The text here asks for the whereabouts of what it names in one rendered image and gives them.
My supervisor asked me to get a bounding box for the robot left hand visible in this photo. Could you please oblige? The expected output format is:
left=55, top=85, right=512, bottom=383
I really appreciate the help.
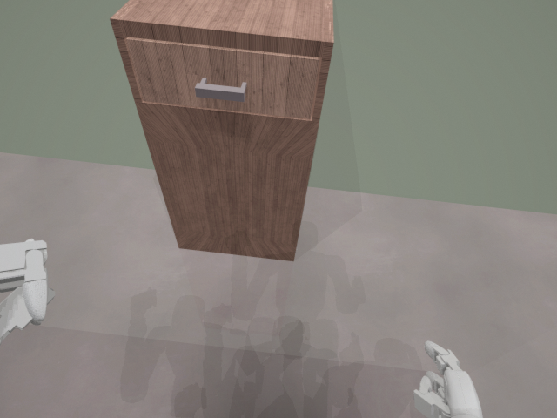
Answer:
left=0, top=239, right=55, bottom=346

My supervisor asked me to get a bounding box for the drawer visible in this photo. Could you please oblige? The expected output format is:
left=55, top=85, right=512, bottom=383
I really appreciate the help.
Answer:
left=126, top=37, right=319, bottom=119

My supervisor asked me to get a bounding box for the handle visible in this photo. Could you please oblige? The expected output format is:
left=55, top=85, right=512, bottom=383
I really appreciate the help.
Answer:
left=195, top=78, right=246, bottom=102

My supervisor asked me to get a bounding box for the robot right hand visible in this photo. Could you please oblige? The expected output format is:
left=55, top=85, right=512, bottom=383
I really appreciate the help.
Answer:
left=414, top=340, right=483, bottom=418

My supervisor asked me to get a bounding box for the cabinet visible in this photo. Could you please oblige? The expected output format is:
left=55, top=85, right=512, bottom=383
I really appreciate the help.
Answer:
left=110, top=0, right=334, bottom=261

